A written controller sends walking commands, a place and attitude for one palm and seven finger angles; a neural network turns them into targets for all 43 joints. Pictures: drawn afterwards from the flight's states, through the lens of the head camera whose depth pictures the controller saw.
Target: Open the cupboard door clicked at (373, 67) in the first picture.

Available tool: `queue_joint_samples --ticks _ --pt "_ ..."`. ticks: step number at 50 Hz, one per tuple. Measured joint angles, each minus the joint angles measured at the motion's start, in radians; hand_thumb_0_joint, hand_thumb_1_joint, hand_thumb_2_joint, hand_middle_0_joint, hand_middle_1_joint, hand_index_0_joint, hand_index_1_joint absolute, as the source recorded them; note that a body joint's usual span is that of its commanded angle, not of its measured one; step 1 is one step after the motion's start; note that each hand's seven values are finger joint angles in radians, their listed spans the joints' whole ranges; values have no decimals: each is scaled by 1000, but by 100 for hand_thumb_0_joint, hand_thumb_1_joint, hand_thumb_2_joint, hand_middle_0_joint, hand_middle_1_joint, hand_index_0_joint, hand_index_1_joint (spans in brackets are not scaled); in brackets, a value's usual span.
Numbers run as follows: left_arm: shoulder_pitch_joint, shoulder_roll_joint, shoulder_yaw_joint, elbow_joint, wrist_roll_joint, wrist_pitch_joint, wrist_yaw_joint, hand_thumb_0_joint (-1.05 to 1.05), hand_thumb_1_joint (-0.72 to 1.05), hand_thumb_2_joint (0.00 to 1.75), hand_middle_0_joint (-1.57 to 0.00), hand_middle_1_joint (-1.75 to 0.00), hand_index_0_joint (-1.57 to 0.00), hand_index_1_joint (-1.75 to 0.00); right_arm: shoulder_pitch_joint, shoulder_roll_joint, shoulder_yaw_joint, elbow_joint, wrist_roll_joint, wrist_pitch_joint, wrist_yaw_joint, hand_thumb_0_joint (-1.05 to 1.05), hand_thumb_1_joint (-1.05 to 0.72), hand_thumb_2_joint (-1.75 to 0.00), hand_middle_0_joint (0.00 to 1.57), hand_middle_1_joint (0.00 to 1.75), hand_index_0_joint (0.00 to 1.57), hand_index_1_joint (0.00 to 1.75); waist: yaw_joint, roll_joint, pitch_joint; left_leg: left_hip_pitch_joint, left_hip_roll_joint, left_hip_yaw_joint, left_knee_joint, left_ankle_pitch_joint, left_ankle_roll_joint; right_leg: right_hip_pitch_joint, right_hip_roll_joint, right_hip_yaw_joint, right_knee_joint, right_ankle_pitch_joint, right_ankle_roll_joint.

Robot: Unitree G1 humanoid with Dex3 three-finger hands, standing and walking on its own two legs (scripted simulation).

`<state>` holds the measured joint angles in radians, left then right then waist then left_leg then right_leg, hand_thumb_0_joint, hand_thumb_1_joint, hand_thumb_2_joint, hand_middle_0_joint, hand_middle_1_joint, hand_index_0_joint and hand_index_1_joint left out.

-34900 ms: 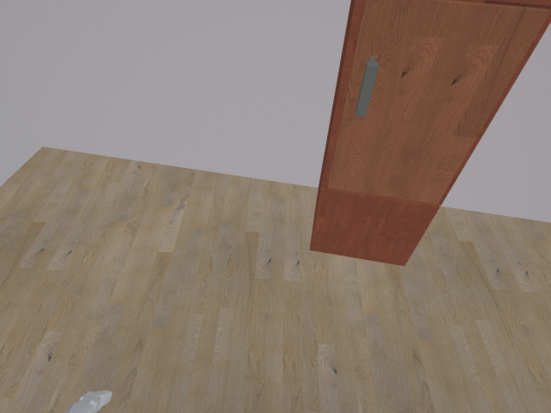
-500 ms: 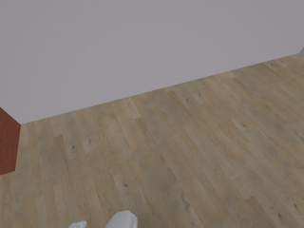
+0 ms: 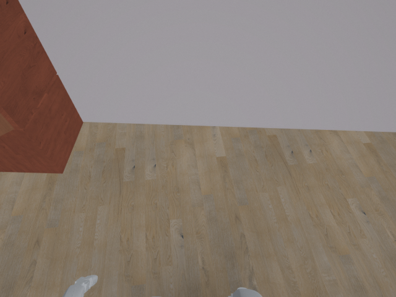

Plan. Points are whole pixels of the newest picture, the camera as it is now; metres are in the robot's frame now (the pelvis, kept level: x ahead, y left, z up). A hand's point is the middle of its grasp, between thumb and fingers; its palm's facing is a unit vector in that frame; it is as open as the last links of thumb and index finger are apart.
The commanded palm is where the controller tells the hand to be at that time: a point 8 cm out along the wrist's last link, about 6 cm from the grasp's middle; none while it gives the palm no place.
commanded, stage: turn to face it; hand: left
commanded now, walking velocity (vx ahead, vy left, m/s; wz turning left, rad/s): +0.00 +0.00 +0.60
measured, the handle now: out of the picture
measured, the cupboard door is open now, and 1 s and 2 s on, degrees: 46 46 46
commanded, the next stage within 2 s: take the last steps up to it in 1.10 s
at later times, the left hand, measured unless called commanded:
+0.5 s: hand out of the picture +0.00 +0.20 -0.19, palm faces +0.34 -0.91 -0.22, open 7.4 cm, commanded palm none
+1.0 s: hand out of the picture +0.01 +0.16 -0.15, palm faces +0.55 -0.79 -0.25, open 7.4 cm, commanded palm none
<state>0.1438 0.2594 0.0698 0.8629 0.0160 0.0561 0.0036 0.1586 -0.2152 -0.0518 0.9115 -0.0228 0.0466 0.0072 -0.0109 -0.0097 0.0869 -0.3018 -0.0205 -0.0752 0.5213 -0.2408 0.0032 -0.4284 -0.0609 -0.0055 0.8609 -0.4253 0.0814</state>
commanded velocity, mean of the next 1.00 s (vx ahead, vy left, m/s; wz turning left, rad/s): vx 0.00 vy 0.00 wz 0.54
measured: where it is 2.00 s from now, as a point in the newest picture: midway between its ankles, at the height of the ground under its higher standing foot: outside the picture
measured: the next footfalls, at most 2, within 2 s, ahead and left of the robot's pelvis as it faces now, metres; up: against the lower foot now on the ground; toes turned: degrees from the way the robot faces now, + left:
right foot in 0.08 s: +0.05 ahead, -0.15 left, +0.00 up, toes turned +1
left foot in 0.44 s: +0.03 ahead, +0.11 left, +0.00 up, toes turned +22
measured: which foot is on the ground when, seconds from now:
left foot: down 0.00-0.08, up 0.10-0.42, down 0.44-0.82, up 0.84-1.00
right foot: up 0.00-0.06, down 0.08-0.42, up 0.44-0.80, down 0.82-1.00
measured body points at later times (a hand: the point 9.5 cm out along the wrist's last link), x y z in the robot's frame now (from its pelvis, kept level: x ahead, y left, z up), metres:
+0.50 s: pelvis +0.02 -0.01 -0.01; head +0.06 +0.04 +0.43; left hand -0.02 +0.25 -0.17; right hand +0.21 -0.22 -0.14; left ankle -0.01 +0.09 -0.74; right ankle +0.01 -0.15 -0.70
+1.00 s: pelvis +0.05 -0.05 +0.00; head +0.09 -0.04 +0.45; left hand -0.01 +0.20 -0.13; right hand +0.25 -0.23 -0.15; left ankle -0.04 +0.05 -0.65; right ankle +0.11 -0.14 -0.74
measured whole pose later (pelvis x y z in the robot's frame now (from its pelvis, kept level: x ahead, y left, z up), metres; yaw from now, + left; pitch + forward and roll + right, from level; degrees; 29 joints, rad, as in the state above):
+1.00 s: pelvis +0.05 -0.05 +0.00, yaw +36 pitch +0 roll +2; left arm 0.20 0.18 0.03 0.87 0.02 0.01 0.02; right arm 0.17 -0.25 -0.09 0.95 -0.01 0.09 0.03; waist -0.03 0.01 0.09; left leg -0.49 0.00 0.00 1.12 -0.42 -0.06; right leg -0.22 -0.08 -0.12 0.50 -0.28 -0.01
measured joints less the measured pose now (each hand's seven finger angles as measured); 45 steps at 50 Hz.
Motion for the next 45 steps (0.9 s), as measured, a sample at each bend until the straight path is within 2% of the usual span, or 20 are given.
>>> queue_joint_samples --ticks 3,4,5,7,9,11,14,18,21,22,24,26,29,34,38,40,41,42,43,45 --pt "-4 -9 -7 -18 -3 -17 -1 0 91 90 -20 -30 -20 -30 17 -5 -9 5 4 11 3 1 -90 -90 20 29 21 30 -11 18 -6 -29 -6 -40 43 -18 -22 94 24 -11 -208 77 -7" --pt "1 -11 -9 -25 -1 -29 0 0 91 90 -20 -30 -20 -30 25 -8 -14 5 8 14 4 1 -90 -90 20 29 21 30 -10 19 -13 -49 -14 -48 77 -35 -27 124 23 -14 -281 106 -26" --pt "1 -22 -11 -24 4 -37 4 0 91 90 -20 -30 -20 -30 22 -16 -21 11 12 19 4 1 -90 -90 20 29 21 30 -8 33 -7 -75 -15 -51 149 -113 -32 125 26 -26 -277 112 -49" --pt "6 -44 -23 -21 7 -42 10 0 91 90 -20 -30 -20 -30 20 -32 -32 19 12 29 7 1 -90 -90 20 29 21 30 -17 47 6 -143 -22 -20 364 -225 -36 142 13 -58 -269 106 -74" --pt "21 -62 -30 -18 6 -42 13 0 91 90 -20 -30 -20 -30 17 -43 -39 27 9 36 13 1 -90 -90 20 29 21 30 -21 47 11 -193 -14 25 541 -226 -47 173 -5 -84 -298 110 -78" --pt "37 -71 -35 -10 6 -40 15 0 91 90 -20 -30 -20 -30 13 -45 -41 30 9 41 19 1 -90 -90 20 29 20 29 -25 33 15 -209 4 64 606 -208 -61 201 -22 -106 -332 121 -77" --pt "54 -76 -38 2 8 -41 13 0 91 90 -20 -30 -20 -30 4 -38 -36 28 12 42 25 1 -91 -90 20 29 20 29 -25 2 20 -181 28 109 521 -198 -74 229 -48 -142 -363 127 -72" --pt "72 -69 -35 12 13 -44 8 0 91 90 -21 -30 -20 -30 -22 -29 -25 22 16 36 29 1 -91 -90 19 29 20 29 -5 -30 33 -101 39 148 303 -201 -68 234 -80 -189 -335 101 -58" --pt "95 -53 -26 21 7 -40 2 0 91 90 -21 -30 -20 -30 -35 -30 -16 3 15 17 30 1 -91 -90 19 29 20 29 4 -41 29 -13 32 166 89 -67 -48 208 -105 -221 -242 45 -37" --pt "101 -45 -22 25 2 -33 0 0 91 90 -21 -30 -20 -30 -38 -31 -17 -5 12 6 30 1 -91 -90 20 29 20 29 3 -41 21 -14 30 154 69 4 -17 174 -111 -214 -164 12 -25" --pt "89 -19 -11 41 -1 -5 4 0 91 90 -21 -30 -20 -30 -49 -17 -13 -10 10 -9 21 1 -91 -90 20 29 20 29 10 -64 26 -38 12 145 127 -43 26 91 -97 -126 38 -105 -12" --pt "76 -2 -2 52 1 14 9 1 91 90 -20 -30 -20 -30 -43 -5 -5 -17 6 -16 12 1 -90 -90 20 29 20 29 12 -65 17 -35 8 127 122 -75 36 22 -67 -75 176 -116 -7" --pt "48 10 6 51 2 17 6 1 91 90 -20 -30 -20 -30 -29 3 2 -15 4 -19 -2 1 -90 -90 20 29 21 30 11 -49 8 -15 6 90 64 -44 24 -40 -41 -36 243 -45 0" --pt "8 8 4 17 0 5 1 1 91 90 -20 -30 -20 -30 -4 6 6 -2 1 -12 -4 1 -90 -90 20 29 21 30 6 -14 3 7 2 30 0 -2 17 -40 -15 -7 114 -10 4" --pt "-10 -4 -3 -5 -2 -6 1 1 91 90 -20 -30 -20 -30 13 2 -2 8 -1 2 1 1 -90 -90 20 29 21 30 -8 12 -3 -3 -3 -16 13 -5 -4 31 14 -6 -74 11 -3" --pt "-9 -10 -8 -15 -5 -19 1 0 91 90 -20 -30 -20 -30 23 -2 -8 11 4 9 2 1 -90 -90 20 29 21 30 -12 20 -10 -20 -12 -38 46 -20 -19 101 28 -15 -222 86 -9" --pt "-3 -12 -11 -21 -2 -30 3 0 91 90 -20 -30 -20 -30 29 -5 -11 11 8 12 3 1 -90 -90 20 29 21 30 -10 21 -17 -38 -20 -46 78 -35 -25 130 27 -17 -288 116 -26" --pt "-4 -25 -13 -18 3 -38 6 0 91 90 -20 -30 -20 -30 25 -14 -18 17 12 17 4 1 -90 -90 20 29 21 30 -8 37 -10 -63 -19 -49 149 -113 -30 129 32 -29 -279 121 -49" --pt "-1 -36 -20 -17 5 -42 8 0 91 90 -20 -30 -20 -30 21 -23 -24 22 12 23 5 1 -90 -90 20 29 21 30 -12 47 -3 -96 -23 -38 253 -188 -31 132 29 -43 -267 118 -68" --pt "14 -58 -31 -13 6 -45 12 0 91 90 -20 -30 -20 -30 17 -38 -34 29 9 31 9 1 -90 -90 20 29 21 30 -17 57 4 -159 -24 -1 461 -229 -37 157 14 -70 -282 118 -86"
